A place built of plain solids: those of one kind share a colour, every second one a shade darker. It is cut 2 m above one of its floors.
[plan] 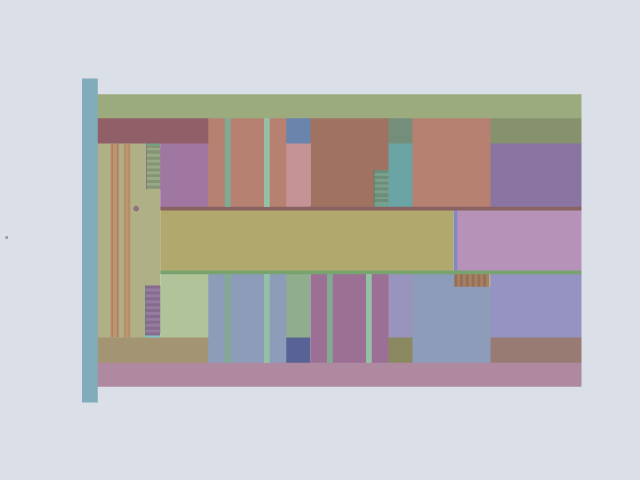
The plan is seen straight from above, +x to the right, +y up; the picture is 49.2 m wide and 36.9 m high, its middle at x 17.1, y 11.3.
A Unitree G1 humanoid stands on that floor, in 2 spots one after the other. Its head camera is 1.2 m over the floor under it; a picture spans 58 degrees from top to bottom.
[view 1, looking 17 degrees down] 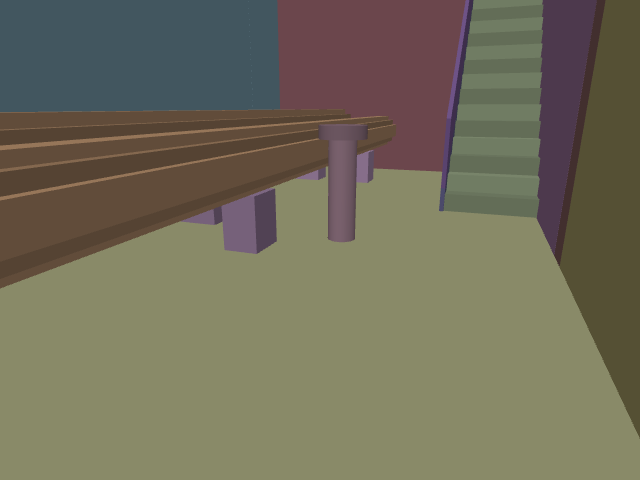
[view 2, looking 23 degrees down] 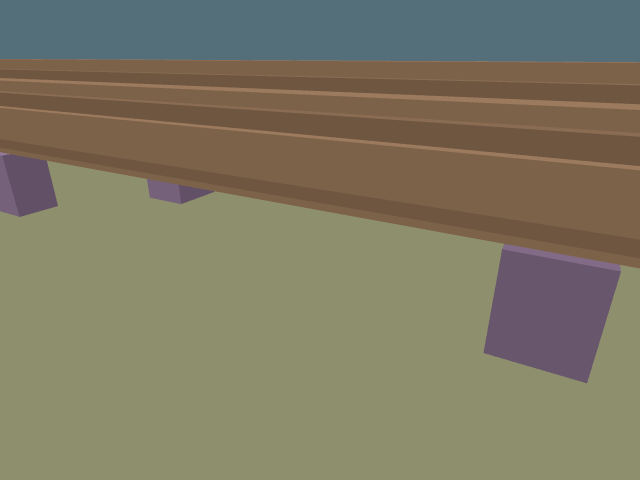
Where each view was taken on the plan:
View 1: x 4.13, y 9.90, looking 110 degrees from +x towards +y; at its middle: floor_aisle_concrete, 4.10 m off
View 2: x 4.13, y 13.14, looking -151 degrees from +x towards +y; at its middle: floor_aisle_concrete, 3.07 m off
